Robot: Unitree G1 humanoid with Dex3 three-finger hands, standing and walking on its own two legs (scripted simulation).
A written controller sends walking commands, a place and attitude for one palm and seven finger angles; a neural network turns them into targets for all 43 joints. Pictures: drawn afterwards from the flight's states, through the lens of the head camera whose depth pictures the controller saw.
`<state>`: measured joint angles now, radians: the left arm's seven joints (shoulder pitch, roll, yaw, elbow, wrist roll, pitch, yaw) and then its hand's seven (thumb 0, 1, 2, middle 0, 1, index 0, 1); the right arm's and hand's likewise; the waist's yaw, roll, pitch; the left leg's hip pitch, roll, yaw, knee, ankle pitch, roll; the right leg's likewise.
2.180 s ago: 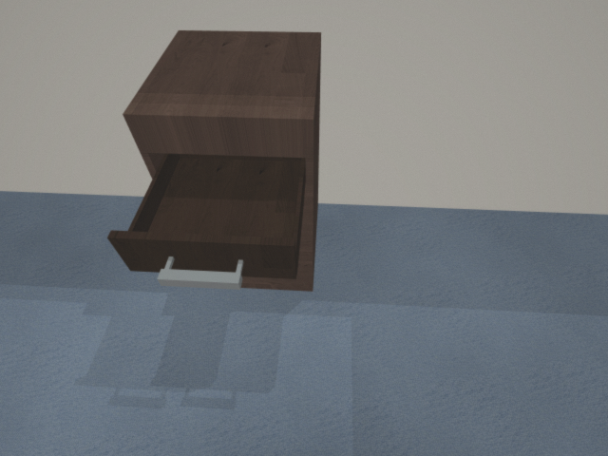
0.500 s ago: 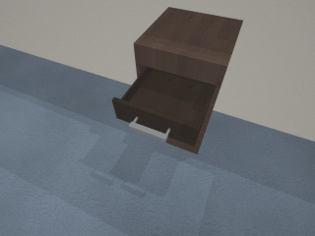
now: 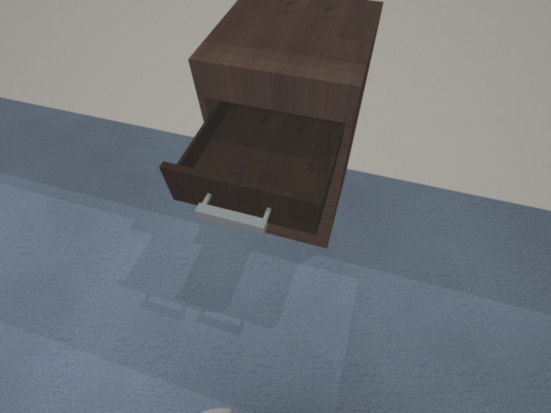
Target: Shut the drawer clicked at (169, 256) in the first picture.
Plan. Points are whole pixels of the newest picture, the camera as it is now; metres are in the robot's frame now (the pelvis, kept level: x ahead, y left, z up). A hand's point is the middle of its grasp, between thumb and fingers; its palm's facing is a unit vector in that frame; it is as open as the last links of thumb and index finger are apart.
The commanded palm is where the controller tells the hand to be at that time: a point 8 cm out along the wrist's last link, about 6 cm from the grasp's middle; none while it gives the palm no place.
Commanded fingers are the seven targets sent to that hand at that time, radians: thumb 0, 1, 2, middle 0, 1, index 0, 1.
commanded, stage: turn to face it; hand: left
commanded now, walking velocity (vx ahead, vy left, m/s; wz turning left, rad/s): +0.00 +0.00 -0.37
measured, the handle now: (234, 211) +0.54 +0.14 -0.17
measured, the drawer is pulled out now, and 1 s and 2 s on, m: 0.27 0.27 0.27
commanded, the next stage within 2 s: take the last steps up to it in 0.30 s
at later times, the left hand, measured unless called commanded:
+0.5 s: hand out of the picture +0.10 +0.18 -0.17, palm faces -0.18 -0.95 -0.24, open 7.4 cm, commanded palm none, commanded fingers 0.00 0.90 0.90 -0.20 -0.30 -0.20 -0.30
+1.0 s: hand out of the picture +0.13 +0.16 -0.18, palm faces -0.15 -0.97 -0.19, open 7.3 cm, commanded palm none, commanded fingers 0.00 0.90 0.90 -0.20 -0.30 -0.20 -0.30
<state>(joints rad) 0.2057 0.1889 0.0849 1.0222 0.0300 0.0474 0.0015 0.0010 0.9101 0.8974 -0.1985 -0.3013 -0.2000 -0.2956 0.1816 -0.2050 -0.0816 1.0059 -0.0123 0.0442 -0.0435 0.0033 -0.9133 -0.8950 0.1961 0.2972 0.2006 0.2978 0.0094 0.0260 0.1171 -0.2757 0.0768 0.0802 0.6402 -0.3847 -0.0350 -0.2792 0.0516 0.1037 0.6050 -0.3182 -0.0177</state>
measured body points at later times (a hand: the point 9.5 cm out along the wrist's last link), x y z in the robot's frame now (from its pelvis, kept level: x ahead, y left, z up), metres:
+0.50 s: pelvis -0.01 +0.00 +0.00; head +0.06 -0.02 +0.45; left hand +0.11 +0.23 -0.15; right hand +0.00 -0.26 -0.15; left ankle +0.00 +0.12 -0.71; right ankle -0.05 -0.12 -0.73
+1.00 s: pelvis +0.08 -0.02 +0.00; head +0.12 -0.02 +0.45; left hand +0.14 +0.21 -0.16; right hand +0.04 -0.25 -0.15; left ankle +0.11 +0.09 -0.73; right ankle +0.01 -0.14 -0.72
